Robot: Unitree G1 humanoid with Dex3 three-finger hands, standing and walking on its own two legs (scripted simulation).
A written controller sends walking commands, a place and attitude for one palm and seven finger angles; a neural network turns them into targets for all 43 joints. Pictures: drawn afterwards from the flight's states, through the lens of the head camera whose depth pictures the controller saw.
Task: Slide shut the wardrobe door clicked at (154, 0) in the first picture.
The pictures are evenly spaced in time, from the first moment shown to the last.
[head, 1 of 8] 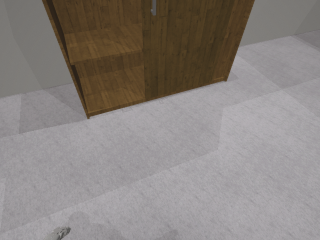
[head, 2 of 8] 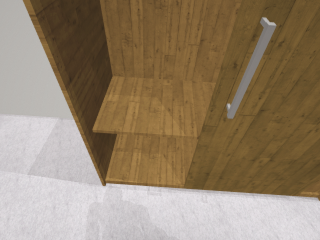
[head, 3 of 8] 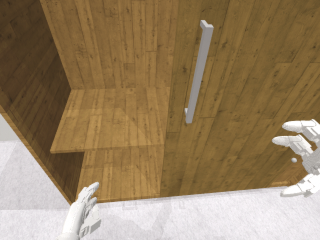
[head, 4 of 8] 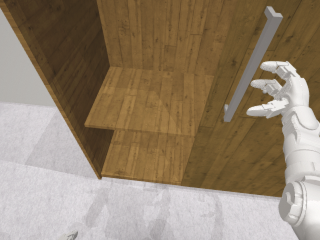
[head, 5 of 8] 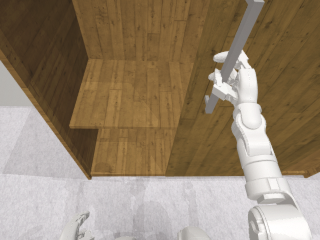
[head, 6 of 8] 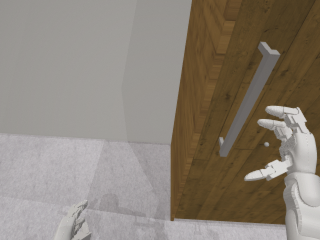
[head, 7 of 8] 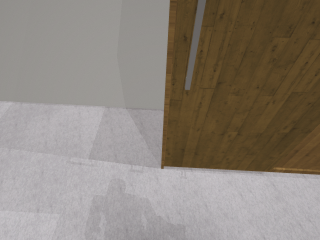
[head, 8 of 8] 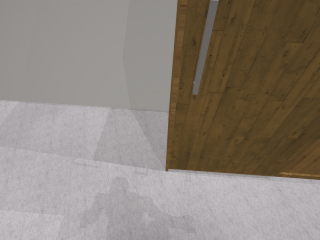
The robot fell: no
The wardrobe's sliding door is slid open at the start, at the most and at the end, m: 0.51 0.51 0.00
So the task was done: yes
